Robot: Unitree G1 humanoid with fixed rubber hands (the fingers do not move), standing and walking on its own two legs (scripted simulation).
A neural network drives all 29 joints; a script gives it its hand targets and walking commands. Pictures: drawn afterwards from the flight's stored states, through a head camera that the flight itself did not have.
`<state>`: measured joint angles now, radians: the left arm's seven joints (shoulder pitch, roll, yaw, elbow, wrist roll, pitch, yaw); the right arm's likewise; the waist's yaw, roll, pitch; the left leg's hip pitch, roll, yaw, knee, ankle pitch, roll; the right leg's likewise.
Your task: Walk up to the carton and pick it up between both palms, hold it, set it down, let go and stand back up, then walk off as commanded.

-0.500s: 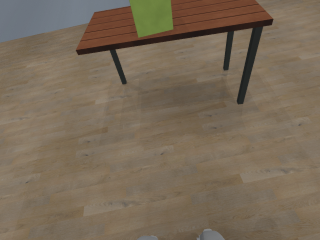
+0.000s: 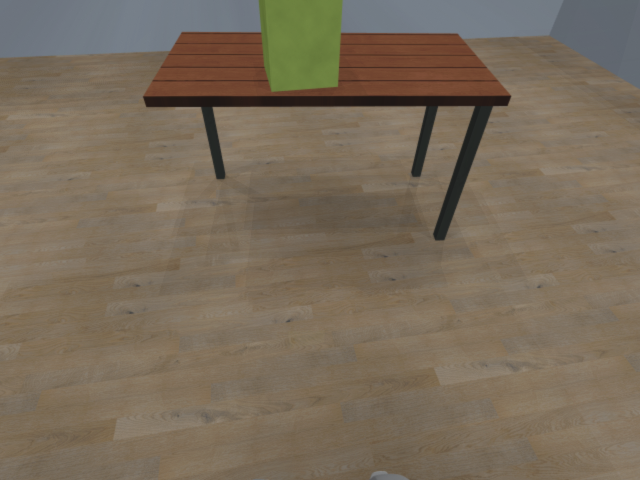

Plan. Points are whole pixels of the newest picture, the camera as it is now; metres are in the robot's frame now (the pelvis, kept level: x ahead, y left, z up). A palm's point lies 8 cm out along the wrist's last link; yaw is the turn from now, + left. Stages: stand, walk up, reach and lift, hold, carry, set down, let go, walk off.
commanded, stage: stand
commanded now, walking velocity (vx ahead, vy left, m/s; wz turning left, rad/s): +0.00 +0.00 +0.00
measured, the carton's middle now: (298, 34) +1.31 +0.12 +0.07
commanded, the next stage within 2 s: none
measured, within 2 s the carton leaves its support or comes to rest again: neither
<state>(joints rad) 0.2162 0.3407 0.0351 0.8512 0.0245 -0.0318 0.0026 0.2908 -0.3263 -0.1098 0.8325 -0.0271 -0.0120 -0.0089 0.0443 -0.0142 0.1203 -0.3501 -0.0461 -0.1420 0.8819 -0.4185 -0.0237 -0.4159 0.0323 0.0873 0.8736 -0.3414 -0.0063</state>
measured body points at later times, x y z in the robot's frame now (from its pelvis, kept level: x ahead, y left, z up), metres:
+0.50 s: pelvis +0.02 +0.00 +0.00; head +0.03 +0.00 +0.45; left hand +0.10 +0.31 -0.10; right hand +0.10 -0.30 -0.12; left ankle +0.05 +0.15 -0.69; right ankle +0.09 -0.13 -0.69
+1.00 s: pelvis +0.02 +0.00 +0.00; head +0.03 +0.00 +0.45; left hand +0.10 +0.30 -0.11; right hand +0.10 -0.30 -0.11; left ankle +0.05 +0.15 -0.69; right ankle +0.09 -0.13 -0.69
